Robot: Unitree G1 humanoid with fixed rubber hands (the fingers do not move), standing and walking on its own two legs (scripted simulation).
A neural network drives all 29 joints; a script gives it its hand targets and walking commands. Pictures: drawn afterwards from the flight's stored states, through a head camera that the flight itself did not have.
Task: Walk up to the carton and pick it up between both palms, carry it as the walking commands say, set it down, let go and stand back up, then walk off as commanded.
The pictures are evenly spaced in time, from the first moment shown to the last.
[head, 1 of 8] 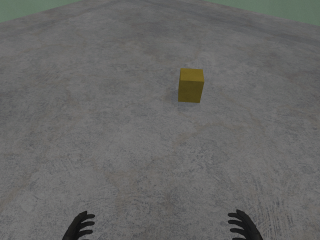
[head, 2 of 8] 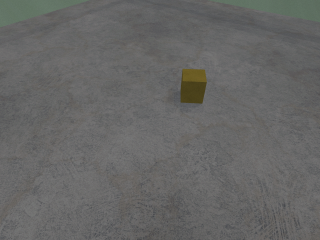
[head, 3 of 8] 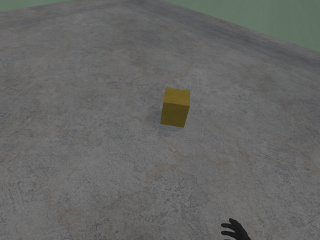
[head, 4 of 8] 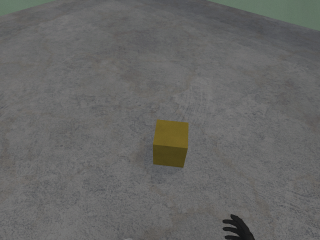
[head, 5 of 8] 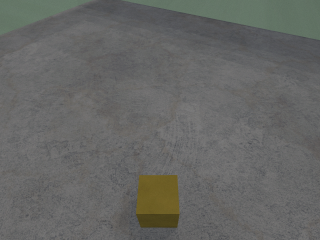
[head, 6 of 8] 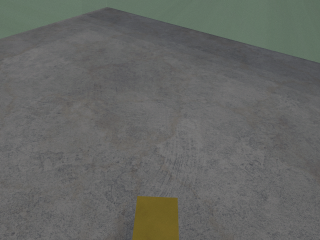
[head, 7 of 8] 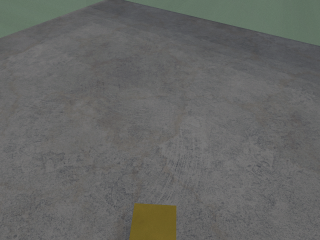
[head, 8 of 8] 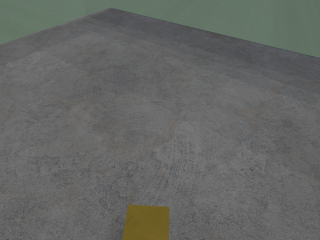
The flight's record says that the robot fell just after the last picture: no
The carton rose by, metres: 0.00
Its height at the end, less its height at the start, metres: +0.00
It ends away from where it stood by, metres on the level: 0.00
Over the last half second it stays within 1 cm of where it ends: yes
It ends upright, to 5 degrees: yes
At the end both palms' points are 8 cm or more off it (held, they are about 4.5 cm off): yes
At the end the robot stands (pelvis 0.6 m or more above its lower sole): yes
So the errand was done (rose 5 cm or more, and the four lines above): no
